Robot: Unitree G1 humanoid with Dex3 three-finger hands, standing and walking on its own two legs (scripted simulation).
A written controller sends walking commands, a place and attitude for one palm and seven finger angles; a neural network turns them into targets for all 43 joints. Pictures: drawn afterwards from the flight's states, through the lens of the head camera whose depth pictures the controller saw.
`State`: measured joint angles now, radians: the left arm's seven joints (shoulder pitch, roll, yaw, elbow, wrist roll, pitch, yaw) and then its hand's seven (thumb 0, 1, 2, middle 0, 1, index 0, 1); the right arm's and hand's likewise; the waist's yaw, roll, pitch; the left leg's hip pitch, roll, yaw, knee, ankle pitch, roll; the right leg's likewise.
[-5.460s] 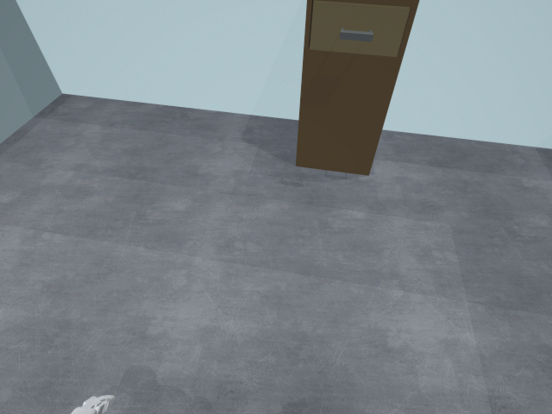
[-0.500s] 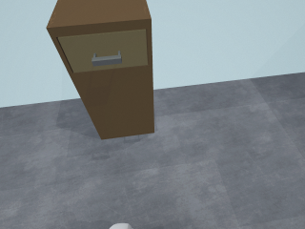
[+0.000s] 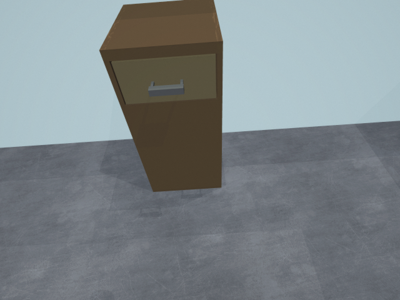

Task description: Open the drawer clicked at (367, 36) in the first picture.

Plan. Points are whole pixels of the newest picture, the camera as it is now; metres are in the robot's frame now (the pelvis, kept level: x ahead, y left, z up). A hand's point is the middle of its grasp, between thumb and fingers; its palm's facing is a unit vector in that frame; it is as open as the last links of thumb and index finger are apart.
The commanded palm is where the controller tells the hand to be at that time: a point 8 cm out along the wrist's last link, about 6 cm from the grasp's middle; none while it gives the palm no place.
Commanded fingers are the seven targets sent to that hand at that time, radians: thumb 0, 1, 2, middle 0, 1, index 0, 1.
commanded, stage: take the last steps up to it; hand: left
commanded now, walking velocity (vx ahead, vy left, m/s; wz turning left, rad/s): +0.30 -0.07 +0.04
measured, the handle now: (166, 86) +0.80 +0.17 -0.02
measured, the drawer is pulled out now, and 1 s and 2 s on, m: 0.00 0.00 0.00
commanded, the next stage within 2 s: come to a stop and stand still in 0.84 s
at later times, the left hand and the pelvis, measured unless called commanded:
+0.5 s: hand out of the picture -0.03 +0.14 -0.17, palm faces +0.18 -0.98 -0.11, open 7.4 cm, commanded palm none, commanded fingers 0.00 0.90 0.90 -0.20 -0.30 -0.20 -0.30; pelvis +0.10 +0.01 +0.00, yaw +3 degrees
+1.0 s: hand (160, 218) +0.36 +0.14 -0.15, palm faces +0.02 -0.97 -0.24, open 7.4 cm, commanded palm none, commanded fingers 0.00 0.90 0.90 -0.20 -0.30 -0.20 -0.30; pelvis +0.26 -0.04 +0.00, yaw +1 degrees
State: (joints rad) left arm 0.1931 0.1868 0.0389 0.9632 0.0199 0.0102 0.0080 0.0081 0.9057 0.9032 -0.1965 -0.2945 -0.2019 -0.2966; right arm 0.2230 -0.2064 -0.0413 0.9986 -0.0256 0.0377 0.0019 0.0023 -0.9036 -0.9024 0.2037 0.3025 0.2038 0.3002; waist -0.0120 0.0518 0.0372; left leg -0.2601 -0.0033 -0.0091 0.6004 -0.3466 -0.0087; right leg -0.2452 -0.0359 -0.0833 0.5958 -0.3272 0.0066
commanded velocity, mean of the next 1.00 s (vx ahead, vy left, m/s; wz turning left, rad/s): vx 0.20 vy -0.05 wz -0.01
